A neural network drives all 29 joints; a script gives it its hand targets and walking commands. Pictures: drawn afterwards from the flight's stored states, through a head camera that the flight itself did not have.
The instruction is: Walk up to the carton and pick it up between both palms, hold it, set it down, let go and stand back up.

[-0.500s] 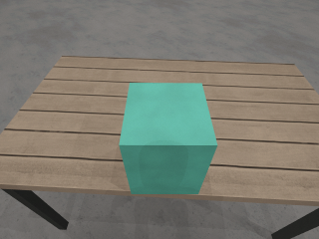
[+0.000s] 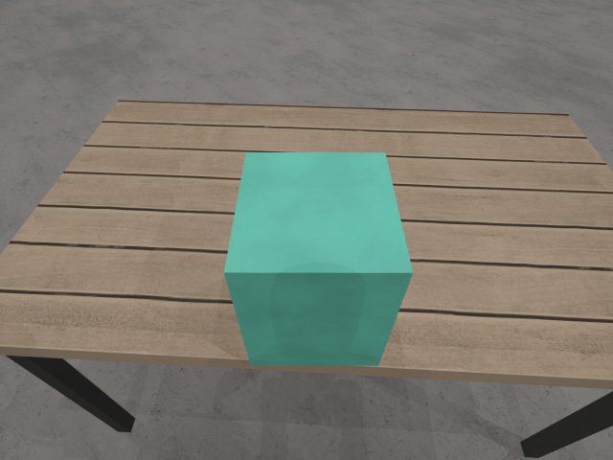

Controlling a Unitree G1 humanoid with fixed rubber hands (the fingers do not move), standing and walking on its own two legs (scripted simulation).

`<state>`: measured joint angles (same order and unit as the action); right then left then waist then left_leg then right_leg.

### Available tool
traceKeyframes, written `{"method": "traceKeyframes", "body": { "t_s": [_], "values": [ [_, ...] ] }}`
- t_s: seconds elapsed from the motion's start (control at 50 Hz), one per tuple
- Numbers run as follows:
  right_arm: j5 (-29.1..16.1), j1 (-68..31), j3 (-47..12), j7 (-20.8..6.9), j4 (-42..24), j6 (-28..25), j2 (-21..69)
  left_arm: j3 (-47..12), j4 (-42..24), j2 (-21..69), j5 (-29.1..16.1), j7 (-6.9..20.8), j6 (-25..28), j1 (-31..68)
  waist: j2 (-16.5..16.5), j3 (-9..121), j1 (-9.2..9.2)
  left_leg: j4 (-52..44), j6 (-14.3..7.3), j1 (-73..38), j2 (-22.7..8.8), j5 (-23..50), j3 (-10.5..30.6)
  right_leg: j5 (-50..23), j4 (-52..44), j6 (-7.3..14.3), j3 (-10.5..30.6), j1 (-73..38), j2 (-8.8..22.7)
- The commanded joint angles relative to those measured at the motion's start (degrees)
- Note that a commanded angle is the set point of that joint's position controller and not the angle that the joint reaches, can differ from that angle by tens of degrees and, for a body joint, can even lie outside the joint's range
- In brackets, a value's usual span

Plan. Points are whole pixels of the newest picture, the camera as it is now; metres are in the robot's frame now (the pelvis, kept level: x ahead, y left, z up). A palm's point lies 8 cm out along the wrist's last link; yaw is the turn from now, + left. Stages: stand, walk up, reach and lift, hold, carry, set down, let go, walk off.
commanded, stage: stand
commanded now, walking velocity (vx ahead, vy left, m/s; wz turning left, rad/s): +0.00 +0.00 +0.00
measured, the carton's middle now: (315, 263) +0.39 +0.02 +0.03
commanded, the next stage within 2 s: none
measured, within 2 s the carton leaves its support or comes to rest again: neither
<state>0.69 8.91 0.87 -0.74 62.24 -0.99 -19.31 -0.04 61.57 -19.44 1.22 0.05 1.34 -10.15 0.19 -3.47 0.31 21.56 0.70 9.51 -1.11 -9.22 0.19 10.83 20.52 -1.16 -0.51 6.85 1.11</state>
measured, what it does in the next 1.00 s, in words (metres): stands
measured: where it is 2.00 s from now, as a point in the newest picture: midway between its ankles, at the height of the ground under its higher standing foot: outside the picture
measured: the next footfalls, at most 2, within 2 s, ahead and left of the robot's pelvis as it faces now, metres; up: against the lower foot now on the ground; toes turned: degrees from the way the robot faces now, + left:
none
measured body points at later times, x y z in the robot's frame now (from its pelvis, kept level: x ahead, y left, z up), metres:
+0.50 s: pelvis +0.01 +0.00 +0.00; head +0.02 +0.00 +0.45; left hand +0.08 +0.29 -0.14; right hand +0.08 -0.30 -0.13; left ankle +0.03 +0.13 -0.75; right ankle +0.01 -0.13 -0.75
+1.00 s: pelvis +0.02 -0.01 +0.00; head +0.03 +0.00 +0.45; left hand +0.09 +0.29 -0.13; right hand +0.09 -0.31 -0.13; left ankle +0.03 +0.13 -0.75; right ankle +0.01 -0.13 -0.75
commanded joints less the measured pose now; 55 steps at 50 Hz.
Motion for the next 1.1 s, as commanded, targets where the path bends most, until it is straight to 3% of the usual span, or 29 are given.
{"method": "traceKeyframes", "body": {
  "t_s": [0.0, 0.06, 0.1, 0.12, 0.22, 0.3, 0.34, 0.36, 0.44, 0.5, 0.54, 0.66, 0.7, 0.92, 1.08],
  "values": [
    [-0.15, -1.58, 2.22, 0.74, -3.24, -1.20, -12.13, 2.11, -3.09, -12.14, -0.24, -0.75, 1.04, 1.83, -0.31, 2.61, -0.29, -4.51, -2.80, -0.42, -5.78, 1.54, 6.72, -1.31, -5.01, 2.88, 5.56, 1.27, 5.96],
    [-0.16, -1.73, 2.20, 0.83, -3.18, -0.91, -12.12, 2.00, -2.86, -12.01, -0.28, -0.65, 1.20, 2.18, 0.50, 3.59, -0.37, -4.33, -2.71, -1.38, -5.85, 2.59, 6.59, -2.36, -4.77, 2.58, 5.23, 0.83, 5.79],
    [-0.23, -1.49, 2.01, 0.77, -2.76, -1.13, -11.81, 1.88, -2.46, -11.99, -0.37, -0.67, 1.20, 1.84, -0.86, 2.77, -0.20, -4.27, -2.71, -0.88, -5.85, 2.37, 6.41, -2.46, -5.11, 2.77, 5.59, 1.36, 6.22],
    [-0.07, -1.37, 2.22, 0.83, -2.51, -1.11, -12.09, 1.94, -2.32, -12.03, -0.31, -0.72, 1.06, 2.24, 0.52, 2.36, -0.17, -4.41, -2.70, -0.99, -5.92, 3.37, 6.59, -2.80, -4.81, 2.76, 5.18, 1.04, 5.99],
    [-0.25, -1.87, 2.09, 0.89, -2.54, -0.99, -11.82, 2.19, -2.10, -12.45, -0.41, -0.71, 1.05, 2.44, -0.97, 2.58, -0.05, -4.65, -2.47, -0.80, -5.83, 3.05, 6.42, -2.59, -5.00, 2.53, 5.11, 0.47, 5.99],
    [-0.25, -1.55, 2.35, 1.05, -2.24, -0.97, -12.72, 2.01, -1.83, -12.37, -0.32, -0.76, 0.98, 3.26, 0.22, 2.71, -0.42, -4.54, -2.47, -2.08, -5.98, 3.58, 6.16, -3.15, -5.72, 2.77, 5.53, 1.01, 6.18],
    [-0.27, -1.65, 2.57, 1.12, -2.28, -1.00, -13.39, 1.87, -1.68, -11.79, -0.37, -0.68, 0.89, 3.17, -0.98, 2.50, -0.25, -4.58, -2.38, -0.89, -5.89, 3.85, 6.15, -3.92, -5.44, 2.74, 5.49, 0.07, 6.13],
    [-0.25, -2.12, 2.12, 1.20, -2.30, -0.94, -12.15, 2.12, -1.89, -12.47, -0.41, -0.67, 0.81, 3.18, 0.12, 2.65, 0.08, -4.43, -2.44, -1.63, -6.08, 4.13, 6.27, -3.83, -5.35, 2.86, 5.28, 0.03, 6.04],
    [-0.35, -1.70, 2.18, 1.18, -2.12, -0.96, -12.37, 2.16, -1.41, -12.26, -0.32, -0.67, 0.83, 3.62, -1.27, 2.57, -0.15, -4.48, -2.28, -1.74, -6.05, 5.17, 5.88, -4.80, -5.15, 2.73, 5.43, -0.01, 6.12],
    [-0.43, -1.83, 1.87, 1.22, -2.15, -0.84, -11.68, 2.36, -1.40, -12.77, -0.38, -0.79, 0.91, 4.11, -0.02, 3.75, -0.20, -4.45, -2.39, -2.97, -6.37, 6.99, 5.96, -5.95, -4.73, 2.77, 5.05, -0.52, 6.03],
    [-0.28, -2.30, 1.95, 1.09, -2.44, -1.05, -11.98, 2.19, -1.24, -12.53, -0.39, -0.82, 0.86, 3.90, -1.48, 3.28, -0.16, -4.61, -2.18, -2.94, -6.19, 7.86, 5.89, -5.98, -4.97, 2.70, 4.95, -0.68, 6.13],
    [-0.47, -3.04, 2.07, 1.36, -2.57, -0.96, -12.20, 2.21, -1.36, -12.10, -0.54, -0.73, 0.66, 4.55, 0.63, 3.54, -0.16, -4.18, -2.31, -2.99, -6.51, 7.90, 5.95, -7.33, -4.91, 2.73, 4.62, -0.97, 6.14],
    [-0.22, -2.37, 2.25, 1.27, -2.09, -0.92, -12.96, 2.12, -1.07, -12.15, -0.46, -0.85, 0.75, 4.20, -1.40, 3.34, 0.25, -4.39, -2.32, -3.44, -6.16, 7.70, 5.64, -6.53, -5.33, 2.71, 5.03, -1.04, 6.21],
    [-0.20, -2.83, 2.14, 1.38, -2.24, -0.84, -12.43, 2.39, -0.80, -12.79, -0.47, -0.83, 0.58, 4.79, 0.55, 3.44, -0.04, -4.55, -2.21, -3.92, -6.23, 7.92, 5.76, -6.90, -5.52, 2.71, 4.99, -0.97, 6.04],
    [-0.23, -3.23, 2.30, 1.56, -2.37, -0.85, -12.93, 2.38, -0.77, -11.94, -0.47, -0.73, 0.73, 4.92, -0.68, 3.98, 0.01, -4.43, -2.18, -4.02, -6.49, 8.48, 5.69, -8.33, -5.65, 2.76, 4.87, -2.10, 6.28]
  ]
}}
